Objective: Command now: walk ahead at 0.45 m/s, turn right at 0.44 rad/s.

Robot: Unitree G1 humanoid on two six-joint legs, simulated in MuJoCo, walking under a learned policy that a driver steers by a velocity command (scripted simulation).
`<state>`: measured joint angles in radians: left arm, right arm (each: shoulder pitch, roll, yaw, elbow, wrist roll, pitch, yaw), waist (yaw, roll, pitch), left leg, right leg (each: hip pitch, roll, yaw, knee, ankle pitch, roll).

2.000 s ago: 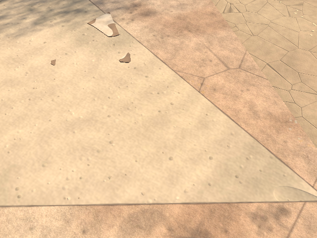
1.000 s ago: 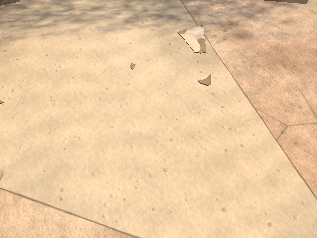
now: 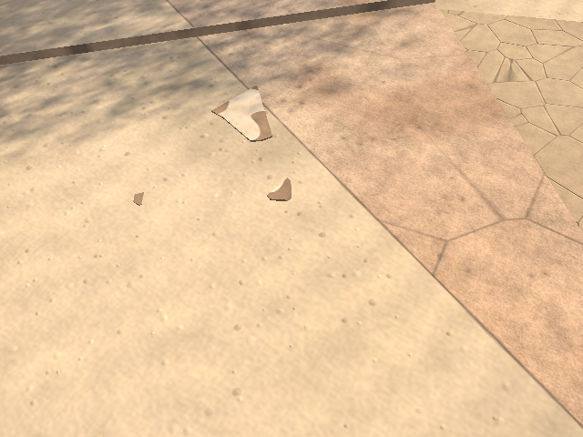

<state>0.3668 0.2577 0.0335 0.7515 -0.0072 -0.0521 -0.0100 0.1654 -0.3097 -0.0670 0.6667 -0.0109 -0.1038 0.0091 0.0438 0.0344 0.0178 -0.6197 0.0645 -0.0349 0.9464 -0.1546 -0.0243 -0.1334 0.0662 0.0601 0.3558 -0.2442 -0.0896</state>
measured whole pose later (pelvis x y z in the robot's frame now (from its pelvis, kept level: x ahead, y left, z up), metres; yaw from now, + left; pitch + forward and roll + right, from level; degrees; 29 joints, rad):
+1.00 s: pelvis +0.40 +0.01 +0.00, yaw +25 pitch +2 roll +0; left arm 0.32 0.28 0.05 0.70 0.01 -0.06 0.03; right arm 0.20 -0.32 -0.07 0.65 0.02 0.00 0.01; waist 0.06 0.04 -0.01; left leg -0.62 0.05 -0.05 0.98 -0.22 -0.05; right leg -0.15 -0.03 -0.06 0.33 -0.21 -0.01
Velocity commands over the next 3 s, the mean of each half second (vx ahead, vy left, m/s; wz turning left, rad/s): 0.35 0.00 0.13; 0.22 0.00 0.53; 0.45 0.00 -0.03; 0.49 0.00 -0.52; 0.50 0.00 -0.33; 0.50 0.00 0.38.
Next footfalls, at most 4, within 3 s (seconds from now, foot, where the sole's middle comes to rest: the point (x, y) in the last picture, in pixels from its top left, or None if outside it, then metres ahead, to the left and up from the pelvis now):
0.28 left None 0.36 0.12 -0.78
0.72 right None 0.46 -0.09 -0.78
1.20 left None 0.48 0.24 -0.78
1.70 right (275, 291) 0.87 0.17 -0.78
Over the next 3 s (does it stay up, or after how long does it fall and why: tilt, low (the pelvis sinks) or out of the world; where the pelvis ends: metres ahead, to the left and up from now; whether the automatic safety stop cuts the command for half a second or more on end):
stays up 1.35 0.24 -0.01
